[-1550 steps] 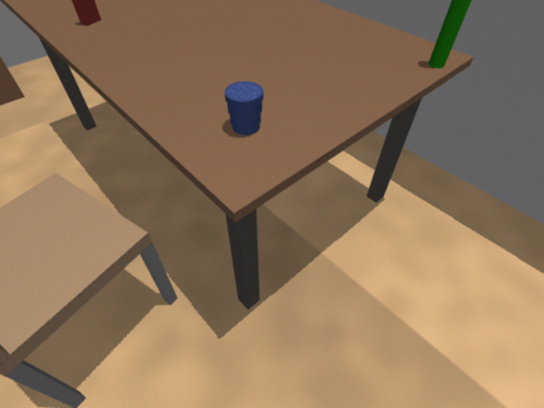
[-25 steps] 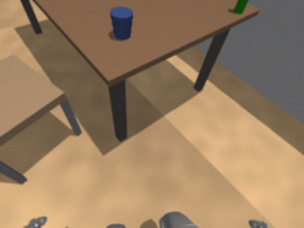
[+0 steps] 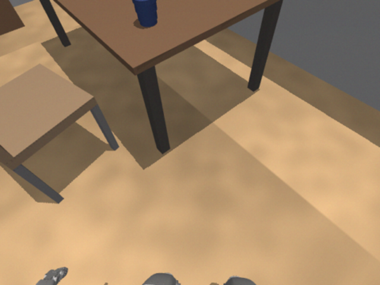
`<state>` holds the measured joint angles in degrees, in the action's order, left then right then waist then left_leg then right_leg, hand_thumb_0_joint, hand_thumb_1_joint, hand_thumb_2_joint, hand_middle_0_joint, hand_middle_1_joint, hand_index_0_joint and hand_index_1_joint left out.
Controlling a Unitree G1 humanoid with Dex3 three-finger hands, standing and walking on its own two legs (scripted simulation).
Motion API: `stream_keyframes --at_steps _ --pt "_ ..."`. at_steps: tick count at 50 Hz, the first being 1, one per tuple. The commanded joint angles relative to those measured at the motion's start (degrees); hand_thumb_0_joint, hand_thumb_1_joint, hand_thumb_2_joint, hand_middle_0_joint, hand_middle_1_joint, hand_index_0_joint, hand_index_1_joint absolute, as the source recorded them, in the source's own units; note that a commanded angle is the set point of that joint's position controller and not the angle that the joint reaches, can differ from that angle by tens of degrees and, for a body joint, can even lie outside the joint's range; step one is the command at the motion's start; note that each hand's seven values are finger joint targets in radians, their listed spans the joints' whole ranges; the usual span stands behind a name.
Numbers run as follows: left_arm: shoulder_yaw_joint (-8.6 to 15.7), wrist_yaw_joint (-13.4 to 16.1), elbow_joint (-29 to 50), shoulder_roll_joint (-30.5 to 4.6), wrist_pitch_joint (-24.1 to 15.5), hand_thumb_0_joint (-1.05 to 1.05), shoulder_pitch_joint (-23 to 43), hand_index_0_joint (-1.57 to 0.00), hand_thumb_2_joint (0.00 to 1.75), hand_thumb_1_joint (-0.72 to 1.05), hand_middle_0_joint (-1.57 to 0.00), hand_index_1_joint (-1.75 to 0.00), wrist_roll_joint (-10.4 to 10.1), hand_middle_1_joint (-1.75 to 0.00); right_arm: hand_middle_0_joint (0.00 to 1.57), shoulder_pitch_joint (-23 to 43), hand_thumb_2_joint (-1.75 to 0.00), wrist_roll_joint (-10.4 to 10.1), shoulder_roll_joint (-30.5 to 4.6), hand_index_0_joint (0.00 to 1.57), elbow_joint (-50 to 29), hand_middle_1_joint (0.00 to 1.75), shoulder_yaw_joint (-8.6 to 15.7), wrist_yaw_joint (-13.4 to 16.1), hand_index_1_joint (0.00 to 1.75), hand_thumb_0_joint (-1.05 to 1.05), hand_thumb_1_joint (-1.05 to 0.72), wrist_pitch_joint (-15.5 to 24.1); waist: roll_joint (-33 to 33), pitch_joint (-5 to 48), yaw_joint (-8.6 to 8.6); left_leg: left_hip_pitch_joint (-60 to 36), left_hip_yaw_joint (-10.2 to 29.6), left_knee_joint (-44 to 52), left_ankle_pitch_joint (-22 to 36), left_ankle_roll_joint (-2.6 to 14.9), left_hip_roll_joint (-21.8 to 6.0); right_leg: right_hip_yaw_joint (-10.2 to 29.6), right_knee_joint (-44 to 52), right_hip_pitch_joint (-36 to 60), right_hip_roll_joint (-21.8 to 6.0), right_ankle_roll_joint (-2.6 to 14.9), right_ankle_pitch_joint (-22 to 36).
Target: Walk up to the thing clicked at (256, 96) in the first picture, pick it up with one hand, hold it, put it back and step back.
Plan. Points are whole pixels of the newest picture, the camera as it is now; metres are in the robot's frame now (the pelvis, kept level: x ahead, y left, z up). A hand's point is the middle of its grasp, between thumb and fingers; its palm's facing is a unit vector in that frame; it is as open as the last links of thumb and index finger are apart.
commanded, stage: step back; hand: left
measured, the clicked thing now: (146, 9) +1.05 +0.19 +0.02
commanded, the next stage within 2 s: stand in 1.32 s
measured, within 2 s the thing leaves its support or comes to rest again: neither
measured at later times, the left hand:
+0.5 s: hand out of the picture -0.11 +0.24 -0.15, palm faces -0.03 -0.92 -0.39, open 7.4 cm
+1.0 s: hand out of the picture -0.05 +0.26 -0.14, palm faces +0.00 -0.93 -0.37, open 7.4 cm
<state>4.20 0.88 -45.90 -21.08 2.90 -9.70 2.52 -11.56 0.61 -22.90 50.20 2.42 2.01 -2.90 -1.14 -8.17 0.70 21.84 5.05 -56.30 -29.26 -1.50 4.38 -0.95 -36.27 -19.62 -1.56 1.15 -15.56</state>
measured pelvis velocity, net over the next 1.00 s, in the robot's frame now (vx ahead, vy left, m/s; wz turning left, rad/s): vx -0.13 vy -0.01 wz -0.01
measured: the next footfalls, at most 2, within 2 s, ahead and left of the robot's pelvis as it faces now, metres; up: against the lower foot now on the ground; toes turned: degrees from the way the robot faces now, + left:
left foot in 0.08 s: -0.01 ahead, +0.11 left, +0.00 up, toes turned +0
right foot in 0.40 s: -0.15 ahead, -0.14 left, +0.00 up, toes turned -1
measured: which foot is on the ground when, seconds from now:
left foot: up 0.00-0.06, down 0.08-0.44, up 0.46-0.68, down 0.70-1.00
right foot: down 0.00-0.10, up 0.12-0.38, down 0.40-0.76, up 0.78-1.00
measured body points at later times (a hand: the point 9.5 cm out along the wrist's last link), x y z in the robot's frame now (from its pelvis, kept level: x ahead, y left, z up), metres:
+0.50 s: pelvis -0.15 -0.02 +0.00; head -0.14 -0.03 +0.45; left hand -0.11 +0.29 -0.12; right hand -0.04 -0.34 -0.11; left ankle -0.07 +0.11 -0.71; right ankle -0.19 -0.14 -0.73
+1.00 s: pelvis -0.13 -0.01 +0.00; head -0.11 +0.00 +0.45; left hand -0.05 +0.31 -0.12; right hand -0.07 -0.32 -0.11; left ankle -0.11 +0.12 -0.73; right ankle -0.09 -0.14 -0.71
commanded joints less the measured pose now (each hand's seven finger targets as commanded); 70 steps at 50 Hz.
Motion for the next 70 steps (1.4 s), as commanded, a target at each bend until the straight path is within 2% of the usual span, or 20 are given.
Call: stream_keyframes --at_steps 1,4,6,7,10,15,19,20,23,27,31,35,37,38,40,51,55,63,66,70 --pt "3.9 1.3 5.4 -14.1 -0.3 0.00 0.4 -0.20 0.90 0.90 -0.20 -0.30 -0.5 -0.30 0.20 -1.4 -0.90 0.9 -7.9 0.20 -4.5 0.30 2.7 0.2 0.30 0.00 -0.90 2.8 13.2 12.4 1.06 -0.1 -3.8 22.2 4.1 1.35 -3.2 11.7 1.7 17.7 -12.7 9.35 30.0" --pt "2.4 0.6 6.8 -11.3 0.6 0.00 1.6 -0.20 0.90 0.90 -0.20 -0.30 -1.3 -0.30 0.20 -5.0 -0.90 1.6 -11.2 0.20 -2.5 0.30 4.2 0.2 0.30 0.00 -0.90 2.8 2.6 14.6 0.02 -14.1 4.4 35.4 26.4 4.50 -9.5 8.1 -6.7 4.3 -7.3 3.42 13.8" --pt "3.0 1.2 7.1 -11.9 0.6 0.00 4.8 -0.20 0.90 0.90 -0.20 -0.30 -1.8 -0.30 0.20 0.1 -0.90 1.7 -20.9 0.20 -5.1 0.30 5.5 -0.3 0.30 0.00 -0.90 2.3 -12.4 12.1 -2.15 -6.7 24.2 35.6 38.8 18.67 -27.7 5.9 -26.4 -4.7 4.4 -0.63 -22.7" --pt "3.4 1.3 6.3 -13.6 0.7 0.00 5.4 -0.20 0.90 0.90 -0.20 -0.30 -1.8 -0.30 0.20 3.4 -0.90 1.7 -20.1 0.20 -5.5 0.30 5.5 0.2 0.30 0.00 -0.90 2.7 -11.9 9.2 -1.46 -0.3 26.2 37.0 36.2 20.40 -30.0 10.4 -33.0 -2.0 2.3 -0.50 -21.6" --pt "3.2 0.6 2.9 -11.9 1.0 0.00 0.1 -0.20 0.90 0.90 -0.20 -0.30 -2.3 -0.30 0.20 8.2 -0.90 2.2 -12.8 0.20 -6.8 0.30 3.4 0.3 0.30 0.00 -0.90 2.7 -5.7 8.2 2.44 -3.5 7.2 33.1 39.3 14.40 -18.5 11.6 -39.4 -5.1 6.7 -0.10 -13.6" --pt "2.3 -0.7 0.6 -11.2 -1.8 0.00 -1.1 -0.20 0.90 0.90 -0.20 -0.30 -1.4 -0.30 0.20 4.3 -0.90 1.9 -11.7 0.20 -5.2 0.30 3.9 -1.2 0.30 0.00 -0.90 2.8 -10.1 8.6 -1.61 -12.7 6.3 36.2 2.0 12.26 -14.6 4.4 -12.2 -4.4 3.8 -2.59 -12.7" --pt "2.6 -0.3 -5.3 -10.6 -4.4 0.00 -7.6 -0.20 0.90 0.90 -0.20 -0.30 -1.0 -0.30 0.20 3.6 -0.90 2.4 -14.0 0.20 -4.1 0.30 5.0 -2.2 0.30 0.00 -0.90 1.0 -10.9 11.6 -0.22 -9.3 3.5 30.9 -0.2 11.54 -15.1 -1.0 18.0 11.2 3.7 -0.06 -8.4" --pt "3.3 0.0 -7.0 -12.0 -4.9 0.00 -9.5 -0.20 0.90 0.90 -0.20 -0.30 -0.4 -0.30 0.20 3.3 -0.90 2.1 -11.8 0.20 -4.0 0.30 4.2 -2.2 0.30 0.00 -0.90 0.9 -5.4 11.1 0.72 -3.7 0.7 23.1 1.5 9.11 -12.2 3.2 20.9 16.7 3.2 0.93 -6.0" --pt "5.3 0.5 -3.5 -22.3 -5.2 0.00 -2.3 -0.20 0.90 0.90 -0.20 -0.30 1.2 -0.30 0.20 9.1 -0.90 1.8 -10.2 0.20 -5.8 0.30 3.7 -1.5 0.30 0.00 -0.90 1.8 8.8 1.1 3.95 10.2 4.8 6.8 -2.4 0.96 -5.9 37.5 25.3 -0.9 -22.2 13.47 -31.0" --pt "3.3 0.4 -4.2 -14.8 -6.3 0.00 1.6 -0.20 0.90 0.90 -0.20 -0.30 -0.1 -0.30 0.20 4.9 -0.90 0.7 -9.1 0.20 -2.1 0.30 3.4 -2.8 0.30 0.00 -0.90 2.9 7.3 -0.3 -0.86 5.9 2.0 6.8 8.5 0.58 -3.3 15.2 20.3 4.0 -10.0 8.08 -7.9" --pt "3.9 -0.4 -4.8 -17.0 -6.2 0.00 -3.0 -0.20 0.90 0.90 -0.20 -0.30 0.2 -0.30 0.20 6.0 -0.90 1.3 -9.4 0.20 -2.3 0.30 3.3 -3.4 0.30 0.00 -0.90 3.7 12.2 1.5 2.37 3.3 -2.5 16.2 5.5 0.42 -4.8 14.2 19.0 8.1 -11.1 7.91 -9.7" --pt "2.9 -0.6 -4.6 -15.7 -4.9 0.00 -3.6 -0.20 0.90 0.90 -0.20 -0.30 -0.8 -0.30 0.20 2.1 -0.90 1.1 -8.2 0.20 0.0 0.30 3.7 -3.1 0.30 0.00 -0.90 5.2 10.3 4.9 0.58 -8.2 -7.9 31.9 13.4 1.84 -1.8 8.0 7.8 9.4 -9.5 6.35 12.7" --pt "1.3 -0.6 -3.8 -10.9 -4.9 0.00 -4.6 -0.20 0.90 0.90 -0.20 -0.30 -1.3 -0.30 0.20 -5.3 -0.90 1.5 -11.8 0.20 2.0 0.30 5.4 -2.3 0.30 0.00 -0.90 6.0 -0.7 11.9 -2.42 -23.5 5.7 35.7 14.4 6.32 -9.5 2.3 -11.3 0.7 -3.5 2.63 14.7" --pt "1.0 -0.6 -2.8 -9.1 -4.8 0.00 -1.7 -0.20 0.90 0.90 -0.20 -0.30 -2.0 -0.30 0.20 -7.5 -0.90 1.6 -16.9 0.20 2.2 0.30 6.6 -2.3 0.30 0.00 -0.90 6.1 -11.2 11.5 -3.63 -25.6 25.7 39.5 10.3 13.52 -21.7 -3.6 -20.7 -11.7 4.3 0.29 -9.4" --pt "2.2 0.0 -3.5 -14.5 -4.5 0.00 -0.1 -0.20 0.90 0.90 -0.20 -0.30 -1.4 -0.30 0.20 -5.6 -0.90 1.1 -17.5 0.20 1.8 0.30 6.9 -2.4 0.30 0.00 -0.90 5.7 -4.7 6.7 -2.77 -16.1 26.4 40.5 4.8 18.59 -25.0 5.9 -23.0 -10.3 -0.6 1.60 -19.1" --pt "2.7 0.2 -9.0 -11.5 -5.5 0.00 -6.1 -0.20 0.90 0.90 -0.20 -0.30 -1.4 -0.30 0.20 5.4 -0.90 -0.2 -8.1 0.20 -1.0 0.30 2.0 -1.8 0.30 0.00 -0.90 3.6 -5.3 9.2 2.99 1.9 0.7 24.4 18.9 6.75 -11.1 -1.7 9.7 17.5 1.6 -0.40 6.8" --pt "3.3 0.2 -5.1 -18.8 -5.5 0.00 7.0 -0.20 0.90 0.90 -0.20 -0.30 -0.4 -0.30 0.20 -0.9 -0.90 0.0 -9.4 0.20 2.5 0.30 2.7 -1.0 0.30 0.00 -0.90 2.0 9.0 4.3 -0.54 -4.7 0.2 4.0 -4.0 1.31 -5.2 27.9 22.7 -6.1 -21.3 13.06 -18.8" --pt "2.4 -0.1 -6.8 -14.4 -5.1 0.00 8.0 -0.20 0.90 0.90 -0.20 -0.30 -1.3 -0.30 0.20 -4.1 -0.90 0.7 -7.1 0.20 6.9 0.30 1.8 -1.3 0.30 0.00 -0.90 4.2 9.0 11.1 -1.90 -9.1 -4.8 32.6 11.8 1.86 -4.8 8.8 7.7 7.6 -11.6 5.83 10.9" --pt "-0.3 -0.3 -7.8 -7.7 -4.5 0.00 3.3 -0.20 0.90 0.90 -0.20 -0.30 -3.8 -0.30 0.20 4.3 -0.90 1.4 -13.6 0.20 4.3 0.30 2.8 -0.8 0.30 0.00 -0.90 6.0 0.0 13.1 2.06 -16.6 11.8 35.5 36.7 6.62 -17.3 1.6 1.7 2.5 -1.7 -0.40 11.1" --pt "-0.1 -0.6 -10.5 -10.5 -5.1 0.00 8.1 -0.20 0.90 0.90 -0.20 -0.30 -2.8 -0.30 0.20 5.9 -0.90 0.1 -9.7 0.20 6.4 0.30 1.5 -1.3 0.30 0.00 -0.90 6.1 -1.0 12.4 0.23 -11.9 2.2 33.5 36.9 3.79 -11.9 4.3 7.8 14.3 -5.4 0.84 18.6"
